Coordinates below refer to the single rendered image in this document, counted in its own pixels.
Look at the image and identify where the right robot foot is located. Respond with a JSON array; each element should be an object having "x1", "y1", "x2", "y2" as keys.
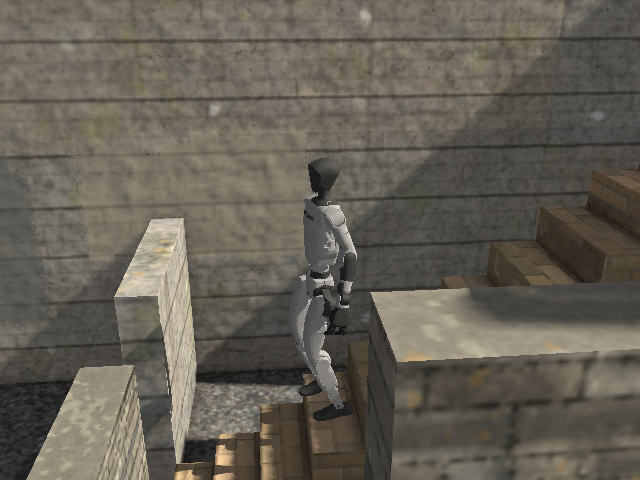
[{"x1": 299, "y1": 379, "x2": 326, "y2": 396}]

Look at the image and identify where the humanoid robot head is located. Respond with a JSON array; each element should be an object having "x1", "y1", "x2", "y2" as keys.
[{"x1": 308, "y1": 158, "x2": 340, "y2": 206}]

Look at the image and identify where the left robot hand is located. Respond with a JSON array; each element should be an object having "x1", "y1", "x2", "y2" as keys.
[{"x1": 324, "y1": 307, "x2": 350, "y2": 336}]

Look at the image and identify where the right robot upper arm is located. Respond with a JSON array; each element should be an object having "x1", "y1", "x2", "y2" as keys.
[{"x1": 304, "y1": 194, "x2": 318, "y2": 205}]

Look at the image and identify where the robot left forearm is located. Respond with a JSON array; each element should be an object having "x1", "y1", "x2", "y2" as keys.
[{"x1": 335, "y1": 252, "x2": 357, "y2": 309}]

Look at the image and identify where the left robot upper arm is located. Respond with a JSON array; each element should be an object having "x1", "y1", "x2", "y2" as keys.
[{"x1": 322, "y1": 206, "x2": 357, "y2": 264}]

